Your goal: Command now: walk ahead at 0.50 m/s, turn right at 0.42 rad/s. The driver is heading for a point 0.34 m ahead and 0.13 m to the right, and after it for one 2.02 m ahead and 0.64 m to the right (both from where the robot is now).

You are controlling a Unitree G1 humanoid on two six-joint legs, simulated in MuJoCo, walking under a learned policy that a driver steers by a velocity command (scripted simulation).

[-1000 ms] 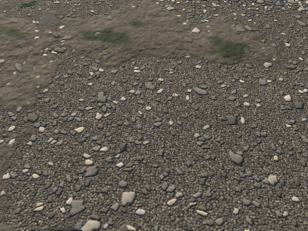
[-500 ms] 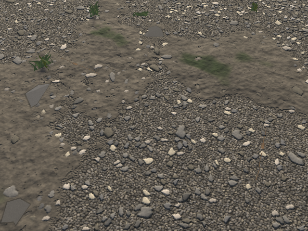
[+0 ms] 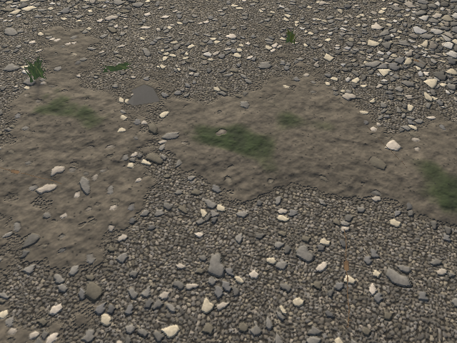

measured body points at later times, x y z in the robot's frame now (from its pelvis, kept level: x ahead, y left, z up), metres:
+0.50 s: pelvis +0.24 -0.04 +0.00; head +0.28 -0.06 +0.45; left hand +0.35 +0.23 -0.12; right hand +0.33 -0.32 -0.11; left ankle +0.41 +0.08 -0.69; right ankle +0.19 -0.08 -0.74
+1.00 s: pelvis +0.31 -0.03 +0.00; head +0.33 -0.04 +0.45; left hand +0.57 +0.12 -0.12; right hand +0.25 -0.31 -0.12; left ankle +0.42 +0.03 -0.74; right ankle +0.24 -0.12 -0.72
